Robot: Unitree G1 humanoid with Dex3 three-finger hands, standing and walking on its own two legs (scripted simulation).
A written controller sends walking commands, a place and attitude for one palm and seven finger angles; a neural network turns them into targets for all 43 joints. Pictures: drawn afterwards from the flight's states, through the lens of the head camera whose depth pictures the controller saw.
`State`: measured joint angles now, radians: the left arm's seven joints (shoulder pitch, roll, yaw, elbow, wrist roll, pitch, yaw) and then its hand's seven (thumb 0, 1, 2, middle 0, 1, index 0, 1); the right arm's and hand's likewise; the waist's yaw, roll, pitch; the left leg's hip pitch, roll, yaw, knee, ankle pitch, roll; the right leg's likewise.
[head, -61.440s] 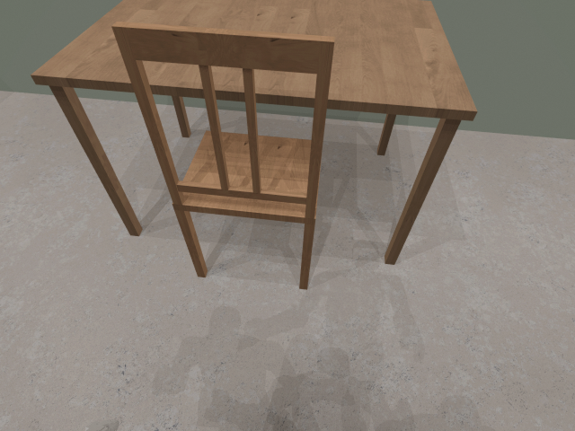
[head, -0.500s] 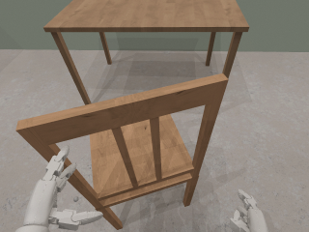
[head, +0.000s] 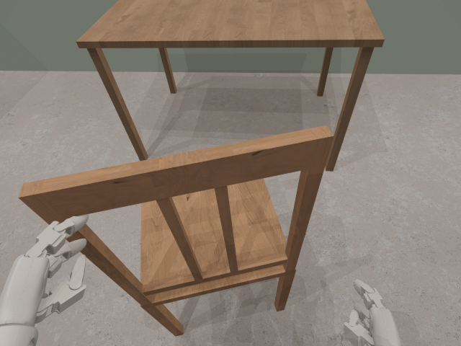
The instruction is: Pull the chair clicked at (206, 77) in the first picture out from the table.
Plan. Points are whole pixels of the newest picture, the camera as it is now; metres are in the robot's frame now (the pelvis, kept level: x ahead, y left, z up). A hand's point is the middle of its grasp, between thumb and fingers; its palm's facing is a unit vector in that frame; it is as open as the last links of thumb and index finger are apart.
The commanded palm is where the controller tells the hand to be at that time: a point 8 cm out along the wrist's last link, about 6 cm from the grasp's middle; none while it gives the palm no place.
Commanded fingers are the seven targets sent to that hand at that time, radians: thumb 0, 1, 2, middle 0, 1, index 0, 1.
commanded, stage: draw the hand back to the body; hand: left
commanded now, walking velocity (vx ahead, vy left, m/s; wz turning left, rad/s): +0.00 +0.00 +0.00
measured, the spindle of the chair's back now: (184, 244) +0.31 +0.15 -0.06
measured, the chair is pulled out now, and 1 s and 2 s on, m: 0.68 0.68 0.68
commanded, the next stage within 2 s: step back with the hand held close in 0.28 s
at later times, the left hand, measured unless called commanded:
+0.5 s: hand (69, 284) +0.17 +0.25 +0.10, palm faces +0.18 -0.82 -0.54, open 6.4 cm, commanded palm +0.13 +0.30 +0.18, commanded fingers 0.00 0.90 0.90 -0.20 -0.30 -0.20 -0.30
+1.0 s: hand out of the picture +0.13 +0.29 +0.17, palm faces +0.50 -0.66 -0.56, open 7.3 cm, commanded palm +0.09 +0.31 +0.18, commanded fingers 0.00 0.90 0.90 -0.20 -0.30 -0.20 -0.30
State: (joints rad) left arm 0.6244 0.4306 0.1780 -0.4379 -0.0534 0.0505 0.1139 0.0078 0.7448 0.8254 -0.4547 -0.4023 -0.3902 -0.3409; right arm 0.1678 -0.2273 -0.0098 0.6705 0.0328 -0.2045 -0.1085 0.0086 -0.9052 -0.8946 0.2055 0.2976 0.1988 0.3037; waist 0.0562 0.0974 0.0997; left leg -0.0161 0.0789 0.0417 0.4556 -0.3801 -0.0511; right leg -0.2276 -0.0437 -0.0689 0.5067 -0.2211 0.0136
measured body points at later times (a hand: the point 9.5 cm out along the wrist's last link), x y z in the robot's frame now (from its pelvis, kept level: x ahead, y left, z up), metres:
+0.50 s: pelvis -0.01 +0.00 +0.00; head +0.03 -0.03 +0.45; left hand +0.15 +0.29 +0.13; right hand +0.19 -0.22 -0.10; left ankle -0.08 +0.14 -0.73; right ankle +0.03 -0.13 -0.73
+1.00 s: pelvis -0.06 +0.01 -0.01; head -0.04 -0.04 +0.44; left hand +0.10 +0.32 +0.20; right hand +0.11 -0.24 -0.12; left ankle -0.08 +0.14 -0.73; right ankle +0.03 -0.13 -0.73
